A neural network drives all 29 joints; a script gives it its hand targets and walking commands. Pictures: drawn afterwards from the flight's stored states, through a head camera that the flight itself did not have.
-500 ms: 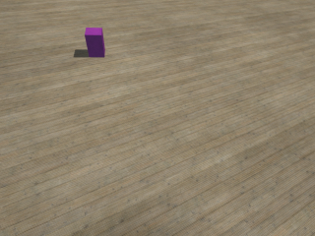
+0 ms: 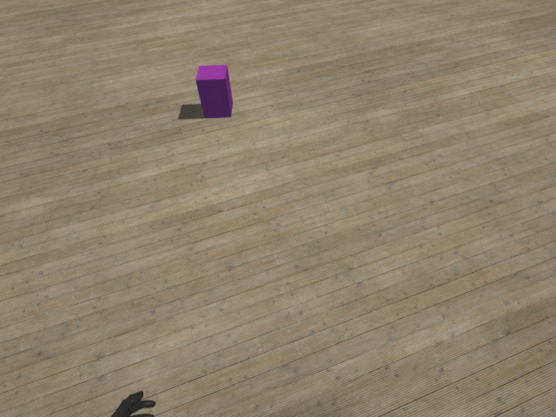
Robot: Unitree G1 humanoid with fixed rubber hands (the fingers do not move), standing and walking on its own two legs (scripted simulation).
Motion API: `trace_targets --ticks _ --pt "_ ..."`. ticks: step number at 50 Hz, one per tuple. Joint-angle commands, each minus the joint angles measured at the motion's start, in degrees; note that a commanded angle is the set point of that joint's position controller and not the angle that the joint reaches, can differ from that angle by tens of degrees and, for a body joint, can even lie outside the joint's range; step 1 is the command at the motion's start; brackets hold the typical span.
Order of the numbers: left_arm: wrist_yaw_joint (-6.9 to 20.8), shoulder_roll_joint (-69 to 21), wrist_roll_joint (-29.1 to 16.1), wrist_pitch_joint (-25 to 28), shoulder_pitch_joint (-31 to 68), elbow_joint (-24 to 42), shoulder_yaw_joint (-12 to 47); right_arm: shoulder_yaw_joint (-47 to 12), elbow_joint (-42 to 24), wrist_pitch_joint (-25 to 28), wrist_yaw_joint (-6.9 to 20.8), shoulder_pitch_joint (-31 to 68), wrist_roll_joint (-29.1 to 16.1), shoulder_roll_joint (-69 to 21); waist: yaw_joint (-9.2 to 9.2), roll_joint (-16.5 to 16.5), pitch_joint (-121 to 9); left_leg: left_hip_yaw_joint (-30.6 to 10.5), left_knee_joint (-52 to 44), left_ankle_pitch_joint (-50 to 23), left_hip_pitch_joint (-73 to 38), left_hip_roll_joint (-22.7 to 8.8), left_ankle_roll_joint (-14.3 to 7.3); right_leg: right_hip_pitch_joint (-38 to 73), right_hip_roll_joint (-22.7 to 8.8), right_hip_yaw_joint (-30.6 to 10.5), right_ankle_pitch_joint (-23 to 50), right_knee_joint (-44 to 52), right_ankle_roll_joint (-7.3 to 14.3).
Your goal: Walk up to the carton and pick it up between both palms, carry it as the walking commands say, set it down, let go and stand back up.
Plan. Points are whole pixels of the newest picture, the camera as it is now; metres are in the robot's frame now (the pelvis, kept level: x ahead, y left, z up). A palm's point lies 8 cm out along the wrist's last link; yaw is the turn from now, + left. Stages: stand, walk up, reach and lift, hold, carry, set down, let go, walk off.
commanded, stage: walk up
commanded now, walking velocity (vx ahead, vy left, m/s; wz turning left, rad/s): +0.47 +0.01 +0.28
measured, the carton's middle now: (215, 92) +1.95 +0.29 -0.65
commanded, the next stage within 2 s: none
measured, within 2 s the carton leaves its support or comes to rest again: neither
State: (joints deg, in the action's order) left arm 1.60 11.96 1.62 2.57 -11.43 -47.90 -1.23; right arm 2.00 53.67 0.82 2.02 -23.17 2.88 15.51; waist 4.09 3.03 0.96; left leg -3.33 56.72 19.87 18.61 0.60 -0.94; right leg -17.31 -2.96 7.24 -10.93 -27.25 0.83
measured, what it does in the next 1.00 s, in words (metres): walks ahead: left foot, then right foot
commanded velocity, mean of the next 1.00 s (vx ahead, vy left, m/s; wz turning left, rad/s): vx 0.49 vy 0.01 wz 0.23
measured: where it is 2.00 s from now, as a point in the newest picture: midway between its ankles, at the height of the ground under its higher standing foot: (196, 230)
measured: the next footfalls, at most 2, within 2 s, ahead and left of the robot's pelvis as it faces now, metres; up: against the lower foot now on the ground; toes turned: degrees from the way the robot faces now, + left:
left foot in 0.36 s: +0.29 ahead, +0.21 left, +0.00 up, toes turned +14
right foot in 0.82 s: +0.61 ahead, +0.03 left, +0.00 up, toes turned +3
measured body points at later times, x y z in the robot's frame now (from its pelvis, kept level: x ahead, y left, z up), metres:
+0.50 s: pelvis +0.24 +0.10 -0.01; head +0.28 +0.12 +0.44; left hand +0.20 +0.35 -0.16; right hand +0.41 -0.11 -0.13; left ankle +0.25 +0.20 -0.74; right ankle +0.16 -0.07 -0.64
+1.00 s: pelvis +0.50 +0.12 +0.00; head +0.53 +0.12 +0.45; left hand +0.54 +0.38 -0.13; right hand +0.58 -0.12 -0.15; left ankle +0.45 +0.26 -0.66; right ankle +0.57 +0.03 -0.74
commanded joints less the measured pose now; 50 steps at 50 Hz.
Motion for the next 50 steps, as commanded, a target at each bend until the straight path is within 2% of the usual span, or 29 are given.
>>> trace_targets --ticks 1,3,4,5,9,10,11,13,14,16,17,18,19,20,21,24,27,29,32,33,35,37,39,40,41,43,44,46,50 --pt "-0.2 6.6 -0.1 1.8 -5.9 -0.6 -2.3 0.8 -3.8 -0.3 1.1 0.1 0.4 0.4 -2.78 -13.7 1.4 1.0 6.7 -9.3 15.2 -6.1 1.9 8.8 -14.4 -10.9 -6.6 17.9 1.8" --pt "-0.3 6.8 0.3 2.0 -9.2 -2.5 -2.2 1.5 -6.9 -0.6 1.4 9.3 0.3 2.1 -4.57 -7.2 3.0 1.4 3.1 -9.6 18.5 -7.2 2.1 9.9 -16.3 -11.6 -3.4 18.0 3.7" --pt "-0.2 6.6 0.3 2.1 -10.3 -2.7 -2.5 1.1 -6.7 -1.2 1.3 8.0 -0.4 0.5 -4.55 -11.8 4.4 3.3 2.8 -10.7 17.5 -7.5 2.6 7.8 -16.1 -7.4 -3.1 19.9 2.8" --pt "-0.5 6.7 0.0 2.5 -10.2 -3.4 -2.2 1.5 -6.9 -1.3 1.5 8.9 -0.3 0.8 -4.17 -8.8 4.3 2.8 1.8 -12.8 16.8 -7.7 2.8 7.4 -15.6 -7.4 -3.0 19.4 2.5" --pt "-0.4 8.0 0.0 2.3 -8.8 -3.8 -3.0 0.2 -8.3 -1.3 3.0 15.2 -0.9 -0.6 -4.52 -17.2 5.3 5.3 -10.5 -15.1 14.3 -7.2 3.2 7.0 -14.3 -2.0 -6.1 19.9 1.6" --pt "-0.6 7.9 -0.2 2.4 -10.1 -4.7 -3.2 0.5 -8.9 -1.5 3.1 17.8 -0.9 -0.7 -5.03 -15.2 5.5 4.8 -13.0 -14.3 12.5 -8.5 3.2 8.2 -15.5 -2.1 -6.9 20.4 1.8" --pt "-1.0 8.6 -0.3 2.3 -14.0 -6.0 -2.6 0.6 -10.0 -1.3 2.7 22.2 -1.2 0.1 -7.08 -7.0 5.9 6.3 -15.8 -13.5 12.3 -7.5 2.9 9.7 -16.2 -3.1 -2.5 19.7 2.1" --pt "-0.9 9.0 -0.1 2.6 -12.3 -6.4 -2.9 0.4 -11.2 -0.9 3.2 24.0 -0.9 -0.1 -6.02 -9.6 4.4 5.9 -18.4 -14.0 8.9 -8.5 1.1 10.5 -18.2 -2.4 4.1 16.8 1.9" --pt "-1.1 8.6 -0.4 2.5 -14.7 -8.0 -2.5 0.7 -10.4 -0.4 2.7 24.1 -1.3 -0.2 -6.81 -6.5 4.5 8.2 -20.4 -10.4 8.9 -6.8 1.2 12.8 -16.5 -0.7 8.0 15.1 1.9" --pt "-0.8 9.6 -0.4 1.4 -15.8 -7.4 -2.9 0.2 -9.6 0.2 2.6 21.6 -1.2 1.3 -6.88 -8.1 0.1 13.0 -23.5 -4.4 3.4 -2.3 -0.7 16.5 -13.7 3.6 23.3 3.3 1.0" --pt "-0.5 8.8 -0.8 1.3 -13.5 -7.0 -2.3 0.5 -7.7 0.5 1.7 11.7 0.0 2.9 -1.81 -4.1 -5.8 11.3 -28.8 -5.1 -10.7 -1.5 -2.4 10.9 -11.3 3.8 24.4 -7.6 -1.0" --pt "0.0 8.2 -0.8 1.4 -13.4 -4.7 -2.2 2.6 -4.0 1.3 0.9 1.1 0.7 9.7 2.31 3.3 -10.9 2.7 -30.5 0.0 -29.0 -7.7 -5.5 -3.5 -5.9 4.9 14.5 -25.7 -2.3" --pt "0.2 3.9 -0.3 2.1 -11.3 -2.1 -1.3 4.1 -2.5 1.8 -0.5 -7.6 1.3 16.2 5.42 18.1 -14.6 -21.7 -35.3 -9.4 -40.2 -24.8 -8.2 -21.5 1.5 -0.6 -18.2 -41.4 -4.0" --pt "-0.2 6.2 -1.4 2.1 -6.5 -0.7 -2.0 4.2 -1.9 1.3 -1.4 -9.9 0.3 15.0 6.72 11.6 -18.9 -26.5 -36.7 -14.1 -41.7 -28.5 -13.5 -24.1 0.1 -5.6 -22.1 -47.7 -2.7" --pt "-0.4 6.4 -0.7 2.2 -2.6 -2.2 -2.0 3.3 -0.4 1.7 -1.6 -7.3 -0.3 11.4 5.01 5.3 -16.1 -19.3 -34.2 -20.9 -39.3 -25.5 -11.7 -26.3 -2.3 -7.1 -21.3 -47.9 -1.7" --pt "0.8 5.2 0.4 0.9 -2.8 -4.6 -2.7 2.5 -1.7 3.4 -2.4 3.4 -2.1 5.4 -0.46 1.6 -3.4 -7.3 -39.9 -23.8 -21.9 -18.5 -8.9 -22.9 -7.1 -7.7 -9.1 -40.2 -2.6" --pt "1.6 3.6 0.5 -0.5 -2.5 -4.0 -2.6 1.8 -0.8 4.4 -2.1 6.8 -2.3 4.0 -3.96 6.5 2.5 0.7 -43.9 -27.2 -10.0 -14.3 -7.7 -18.2 -6.7 -6.1 -0.3 -32.0 -4.0" --pt "2.3 2.8 0.3 -1.0 0.9 -2.3 -2.5 2.2 -0.5 4.3 -1.9 6.0 -2.0 4.2 -3.25 7.7 4.5 0.8 -45.0 -24.9 -6.3 -15.2 -8.3 -15.1 -5.9 -4.2 1.8 -22.7 -4.2" --pt "2.0 4.3 -0.2 -1.4 6.5 -0.7 -2.9 2.1 0.8 4.2 -1.8 2.1 -1.7 5.0 -1.95 1.4 5.5 1.3 -47.8 -21.4 -8.1 -14.3 -7.4 -12.1 -4.7 -3.3 3.8 -14.4 -4.4" --pt "2.2 3.0 -0.7 -1.4 7.8 0.4 -2.3 2.1 0.7 4.4 -1.9 3.1 -1.5 5.0 -1.37 5.5 6.9 0.6 -47.8 -18.1 -7.0 -14.4 -7.8 -12.3 -4.2 -3.2 6.4 -10.5 -4.4" --pt "1.9 3.6 -0.2 -1.3 9.9 1.1 -2.8 2.0 0.6 3.8 -2.0 0.2 -1.2 4.4 -0.96 -0.7 4.1 -0.7 -45.0 -27.3 -11.7 -14.5 -8.0 -11.5 -2.5 -2.3 4.7 -9.1 -4.3" --pt "1.6 4.9 -0.9 -0.8 7.7 0.7 -3.2 2.9 0.7 3.3 -2.6 -1.2 -0.9 5.5 -1.49 0.5 3.2 -0.7 -40.5 -25.6 -9.1 -15.0 -7.1 -4.5 -1.8 -1.1 3.3 -4.1 -3.5" --pt "0.9 7.6 -0.4 0.4 -0.8 -2.3 -4.4 2.9 0.9 3.0 -2.5 -1.4 -1.2 4.9 -6.45 -5.6 -6.1 3.3 -22.0 -35.6 -4.8 -11.0 -4.4 14.2 -1.8 -0.4 3.9 -0.4 0.1" --pt "0.0 12.3 0.0 1.0 -10.9 -5.3 -5.5 2.5 -1.8 3.2 -2.1 1.8 -1.4 4.7 -10.86 -11.8 -13.6 5.3 -5.3 -32.0 5.1 -7.9 -2.2 28.8 -9.9 -10.7 0.3 2.1 4.5" --pt "-0.8 16.9 0.8 1.2 -17.6 -7.0 -5.3 2.2 -2.5 3.2 -2.1 -0.5 -2.2 1.0 -11.51 -20.7 -16.5 4.1 9.9 5.6 15.2 -0.2 -2.1 36.1 -24.9 -30.2 1.5 8.5 7.2" --pt "-0.2 15.2 0.2 0.1 -8.2 -4.1 -4.4 2.5 -3.3 2.3 -2.1 1.2 -0.8 4.7 -6.91 -7.9 -8.7 -0.7 15.0 6.5 18.0 -5.5 -2.5 21.8 -24.3 -32.5 -21.3 14.5 8.6" --pt "-0.3 12.8 -0.1 -0.1 -3.6 -3.0 -3.6 2.6 -2.5 2.1 -1.8 0.4 -1.0 3.2 -4.35 -7.6 -2.3 -0.1 14.7 5.1 16.0 -6.1 -3.0 12.1 -21.5 -29.2 -25.1 16.8 7.0" --pt "-0.1 6.8 0.1 1.0 1.2 -1.9 -2.1 1.9 -1.4 0.8 -1.4 -1.3 -0.9 -0.6 -2.38 -7.2 2.2 1.6 13.6 -2.5 14.2 -7.4 -1.3 4.9 -16.7 -14.7 -9.6 15.2 6.1" --pt "-0.2 7.1 0.5 2.3 -3.3 -5.2 -2.3 2.0 -5.6 -0.2 -0.2 8.4 -1.1 -1.6 -3.86 -5.0 2.4 2.8 0.2 -5.7 16.3 -9.7 1.2 5.8 -18.2 -12.2 -1.5 17.9 8.0"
